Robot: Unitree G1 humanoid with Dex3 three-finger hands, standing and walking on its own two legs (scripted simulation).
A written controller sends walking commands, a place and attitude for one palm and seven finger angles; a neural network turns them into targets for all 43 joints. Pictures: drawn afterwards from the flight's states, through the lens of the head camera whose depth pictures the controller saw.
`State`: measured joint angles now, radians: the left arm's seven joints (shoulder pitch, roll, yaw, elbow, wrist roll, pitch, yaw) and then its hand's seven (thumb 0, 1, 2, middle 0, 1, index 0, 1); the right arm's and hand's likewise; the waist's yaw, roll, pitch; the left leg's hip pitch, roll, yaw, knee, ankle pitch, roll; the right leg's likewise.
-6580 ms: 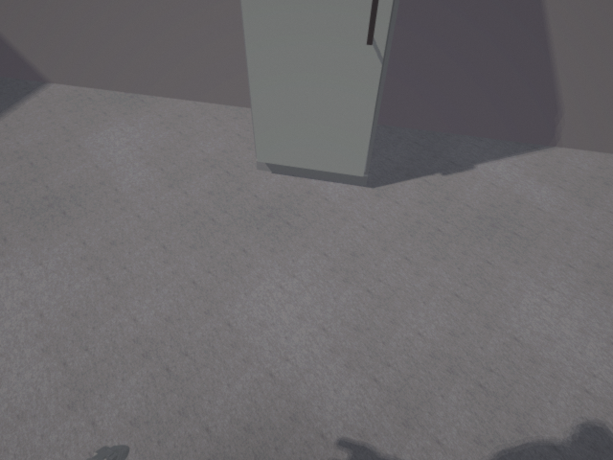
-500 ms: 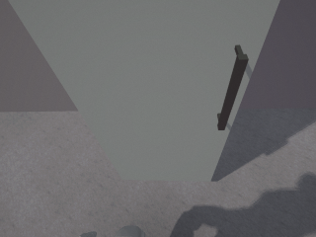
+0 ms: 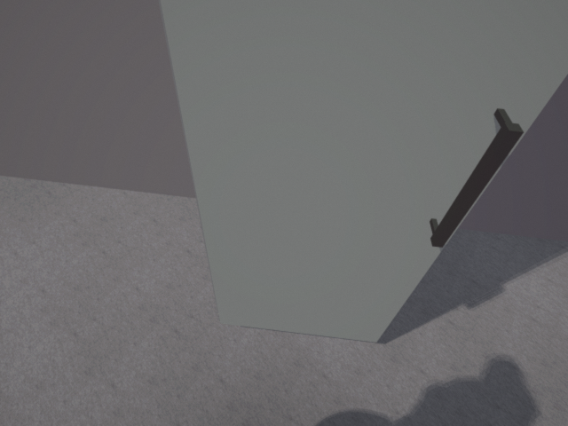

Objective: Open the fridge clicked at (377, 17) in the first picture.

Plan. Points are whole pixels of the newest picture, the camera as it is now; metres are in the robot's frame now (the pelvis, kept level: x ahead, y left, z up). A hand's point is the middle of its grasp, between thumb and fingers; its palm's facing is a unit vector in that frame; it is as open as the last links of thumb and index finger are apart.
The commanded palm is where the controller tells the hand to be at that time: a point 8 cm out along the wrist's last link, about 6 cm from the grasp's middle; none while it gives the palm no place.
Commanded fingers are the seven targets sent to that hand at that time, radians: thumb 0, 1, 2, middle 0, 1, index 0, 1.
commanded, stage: come to a stop and stand still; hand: right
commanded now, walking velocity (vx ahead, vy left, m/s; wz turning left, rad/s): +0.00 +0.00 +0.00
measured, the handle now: (465, 186) +0.49 -0.26 +0.09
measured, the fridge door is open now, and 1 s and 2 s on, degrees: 0 0 0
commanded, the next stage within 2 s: look again from close up in 0.82 s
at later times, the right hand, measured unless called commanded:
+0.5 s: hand out of the picture -0.02 -0.17 -0.18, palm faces +0.03 +0.98 -0.18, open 7.4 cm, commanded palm none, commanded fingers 0.00 -0.90 -0.90 0.20 0.30 0.20 0.30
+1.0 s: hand out of the picture +0.01 -0.20 -0.17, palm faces +0.02 +0.98 -0.20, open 7.4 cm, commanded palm none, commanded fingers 0.00 -0.90 -0.90 0.20 0.30 0.20 0.30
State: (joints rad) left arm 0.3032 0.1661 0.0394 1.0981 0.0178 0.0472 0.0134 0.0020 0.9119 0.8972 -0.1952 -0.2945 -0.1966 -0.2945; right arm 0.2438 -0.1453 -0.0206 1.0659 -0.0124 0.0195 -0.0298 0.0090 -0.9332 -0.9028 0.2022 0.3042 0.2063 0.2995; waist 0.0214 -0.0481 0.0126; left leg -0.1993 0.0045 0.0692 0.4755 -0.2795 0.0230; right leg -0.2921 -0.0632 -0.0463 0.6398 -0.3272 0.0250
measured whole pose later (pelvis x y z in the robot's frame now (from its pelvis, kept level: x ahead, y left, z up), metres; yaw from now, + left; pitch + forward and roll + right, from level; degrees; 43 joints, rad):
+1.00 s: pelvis +0.00 -0.03 +0.00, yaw +0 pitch -1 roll +0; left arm 0.29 0.15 -0.02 1.11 0.02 -0.02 0.02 0.00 0.91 0.90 -0.20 -0.29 -0.20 -0.29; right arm 0.26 -0.16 0.01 1.10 -0.01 -0.01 -0.03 0.01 -0.91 -0.90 0.20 0.30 0.20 0.30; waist 0.00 0.00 0.04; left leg -0.18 0.05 0.05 0.48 -0.29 -0.02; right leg -0.17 0.00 -0.06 0.46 -0.29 -0.02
